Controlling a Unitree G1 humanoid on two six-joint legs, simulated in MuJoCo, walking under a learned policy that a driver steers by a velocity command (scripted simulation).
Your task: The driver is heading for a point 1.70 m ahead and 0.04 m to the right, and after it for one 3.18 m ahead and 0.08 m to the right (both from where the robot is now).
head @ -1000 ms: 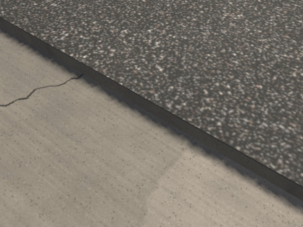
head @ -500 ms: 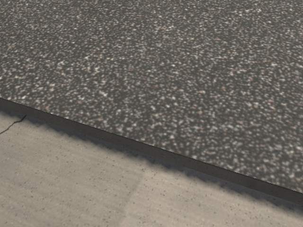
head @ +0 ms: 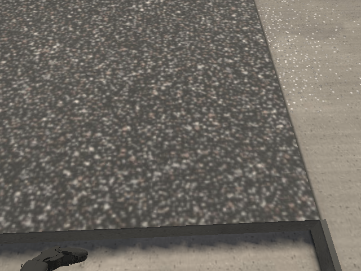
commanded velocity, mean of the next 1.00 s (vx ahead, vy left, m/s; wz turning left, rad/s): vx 0.38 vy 0.00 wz -0.33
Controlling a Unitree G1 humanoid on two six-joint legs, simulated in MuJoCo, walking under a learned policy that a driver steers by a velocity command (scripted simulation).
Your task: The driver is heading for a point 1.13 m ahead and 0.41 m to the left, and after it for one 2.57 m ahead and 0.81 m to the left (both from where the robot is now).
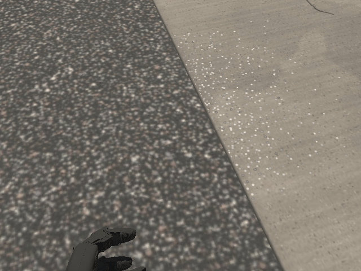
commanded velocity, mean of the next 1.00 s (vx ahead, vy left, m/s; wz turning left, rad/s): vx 0.38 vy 0.00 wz -0.01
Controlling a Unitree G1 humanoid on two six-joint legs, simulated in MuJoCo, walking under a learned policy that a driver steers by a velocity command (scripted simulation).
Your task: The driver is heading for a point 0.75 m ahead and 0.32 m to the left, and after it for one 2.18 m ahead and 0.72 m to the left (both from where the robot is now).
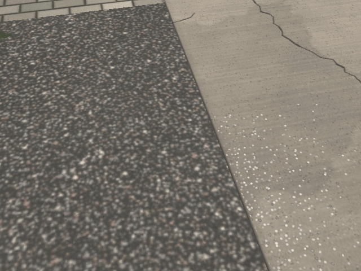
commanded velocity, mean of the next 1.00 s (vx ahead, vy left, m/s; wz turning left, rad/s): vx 0.45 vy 0.00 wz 0.35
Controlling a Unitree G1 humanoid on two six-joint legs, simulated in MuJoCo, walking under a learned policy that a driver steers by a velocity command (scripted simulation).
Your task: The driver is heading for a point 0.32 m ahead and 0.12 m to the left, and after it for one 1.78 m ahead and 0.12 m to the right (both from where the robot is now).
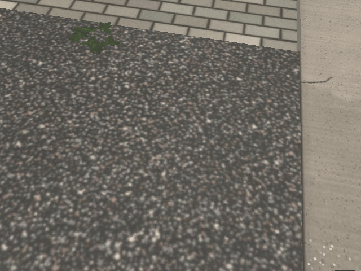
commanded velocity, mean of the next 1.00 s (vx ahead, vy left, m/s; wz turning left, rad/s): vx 0.25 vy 0.00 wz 0.36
